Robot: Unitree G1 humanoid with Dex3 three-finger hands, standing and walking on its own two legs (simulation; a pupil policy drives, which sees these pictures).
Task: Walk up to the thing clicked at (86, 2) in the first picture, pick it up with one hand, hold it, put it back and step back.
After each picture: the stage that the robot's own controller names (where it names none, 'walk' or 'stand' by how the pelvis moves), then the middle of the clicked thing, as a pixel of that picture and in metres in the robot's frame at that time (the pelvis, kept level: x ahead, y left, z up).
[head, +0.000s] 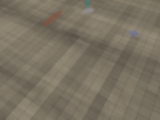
stand; (87, 2) +2.19 -0.09 -0.72
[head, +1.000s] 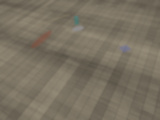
walk; (76, 20) +2.03 +0.21 -0.70
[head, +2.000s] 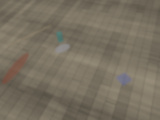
walk; (59, 37) +1.38 +0.37 -0.72
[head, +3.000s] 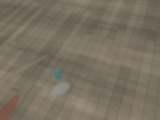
walk; (57, 74) +0.89 +0.31 -0.72
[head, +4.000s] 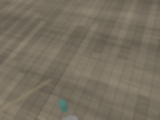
walk; (63, 105) +0.56 +0.24 -0.71
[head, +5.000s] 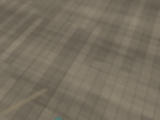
stand; out of the picture +0.37 +0.19 -0.70
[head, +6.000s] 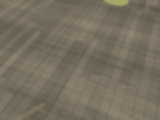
stand; out of the picture +0.31 +0.19 -0.72
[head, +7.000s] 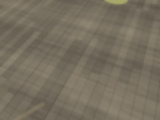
stand; out of the picture +0.32 +0.21 -0.73
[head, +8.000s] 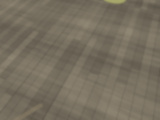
stand; out of the picture +0.30 +0.21 -0.73
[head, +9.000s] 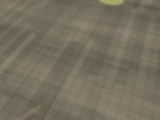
stand; out of the picture +0.30 +0.22 -0.73
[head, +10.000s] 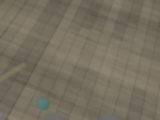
go down; (43, 104) +0.34 +0.21 -0.57
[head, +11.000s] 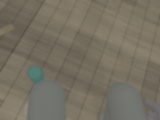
go down; (36, 75) +0.38 +0.23 -0.32
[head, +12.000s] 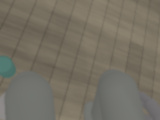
close in; (5, 67) +0.37 +0.25 -0.26
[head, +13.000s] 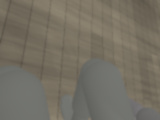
close; out of the picture +0.36 +0.26 -0.21
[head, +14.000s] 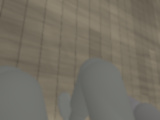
close; out of the picture +0.36 +0.27 -0.22
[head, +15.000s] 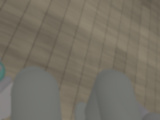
lift; out of the picture +0.30 +0.27 -0.15
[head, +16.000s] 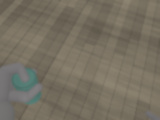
lift; (28, 87) +0.31 +0.18 +0.01
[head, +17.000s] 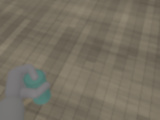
hold; (38, 87) +0.33 +0.16 +0.00
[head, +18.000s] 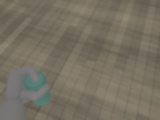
hold; (38, 89) +0.32 +0.17 -0.01
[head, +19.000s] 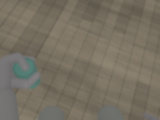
crouch; (28, 74) +0.36 +0.19 -0.07
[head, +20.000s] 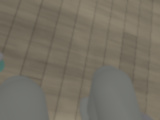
lower; out of the picture +0.40 +0.25 -0.17
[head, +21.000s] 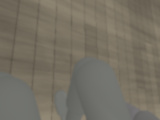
lower; out of the picture +0.39 +0.29 -0.22
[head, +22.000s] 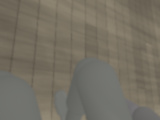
lower; out of the picture +0.39 +0.29 -0.22
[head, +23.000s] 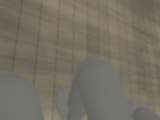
lower; out of the picture +0.39 +0.29 -0.22
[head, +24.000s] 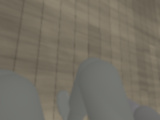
lower; out of the picture +0.38 +0.29 -0.22
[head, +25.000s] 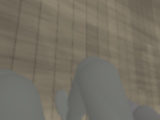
withdraw; out of the picture +0.37 +0.27 -0.22
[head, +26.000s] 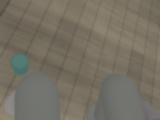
stand; (20, 65) +0.39 +0.24 -0.28
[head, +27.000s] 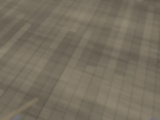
stand; out of the picture +0.33 +0.18 -0.64
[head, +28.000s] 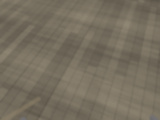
stand; out of the picture +0.35 +0.19 -0.66
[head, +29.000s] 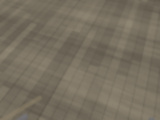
stand; out of the picture +0.34 +0.19 -0.67
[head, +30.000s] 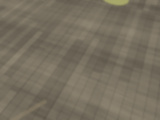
walk; out of the picture +0.36 +0.19 -0.72
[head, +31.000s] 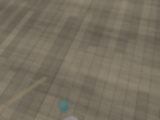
walk; (63, 105) +0.46 +0.19 -0.70
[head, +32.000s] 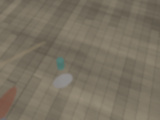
walk; (60, 63) +0.80 +0.17 -0.69
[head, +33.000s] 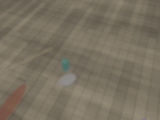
stand; (65, 64) +0.98 +0.18 -0.70
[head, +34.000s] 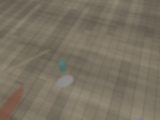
stand; (62, 66) +0.97 +0.20 -0.73
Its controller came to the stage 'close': yes
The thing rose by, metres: 0.71
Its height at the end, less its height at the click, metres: +0.00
